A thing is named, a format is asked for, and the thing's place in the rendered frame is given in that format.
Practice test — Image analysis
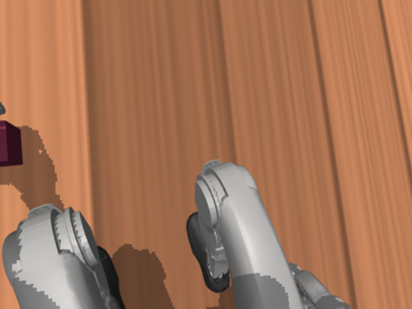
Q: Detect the right robot hand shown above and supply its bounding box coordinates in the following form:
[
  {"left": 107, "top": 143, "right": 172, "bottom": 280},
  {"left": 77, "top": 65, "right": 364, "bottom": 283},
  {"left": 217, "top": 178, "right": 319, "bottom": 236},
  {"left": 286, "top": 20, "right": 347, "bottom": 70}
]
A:
[{"left": 289, "top": 262, "right": 331, "bottom": 309}]

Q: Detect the right robot foot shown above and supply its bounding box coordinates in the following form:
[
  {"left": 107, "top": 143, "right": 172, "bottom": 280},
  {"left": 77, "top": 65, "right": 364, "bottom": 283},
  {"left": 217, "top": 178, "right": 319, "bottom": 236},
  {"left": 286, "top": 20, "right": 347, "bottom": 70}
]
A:
[{"left": 187, "top": 212, "right": 230, "bottom": 293}]

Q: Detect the left robot foot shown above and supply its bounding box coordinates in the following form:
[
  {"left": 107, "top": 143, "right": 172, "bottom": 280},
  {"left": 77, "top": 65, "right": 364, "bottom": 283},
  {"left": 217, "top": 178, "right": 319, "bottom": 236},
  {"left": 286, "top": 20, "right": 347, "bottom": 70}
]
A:
[{"left": 97, "top": 246, "right": 126, "bottom": 309}]

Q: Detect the cube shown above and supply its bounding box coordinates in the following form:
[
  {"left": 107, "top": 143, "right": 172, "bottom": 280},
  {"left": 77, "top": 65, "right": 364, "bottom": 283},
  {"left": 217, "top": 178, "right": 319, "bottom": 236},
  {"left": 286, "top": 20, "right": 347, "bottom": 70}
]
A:
[{"left": 0, "top": 120, "right": 23, "bottom": 167}]

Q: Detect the right robot arm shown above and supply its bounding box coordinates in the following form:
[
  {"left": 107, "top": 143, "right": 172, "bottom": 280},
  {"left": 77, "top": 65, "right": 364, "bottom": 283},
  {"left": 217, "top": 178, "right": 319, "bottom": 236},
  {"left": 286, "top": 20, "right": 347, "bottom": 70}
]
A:
[{"left": 315, "top": 295, "right": 352, "bottom": 309}]

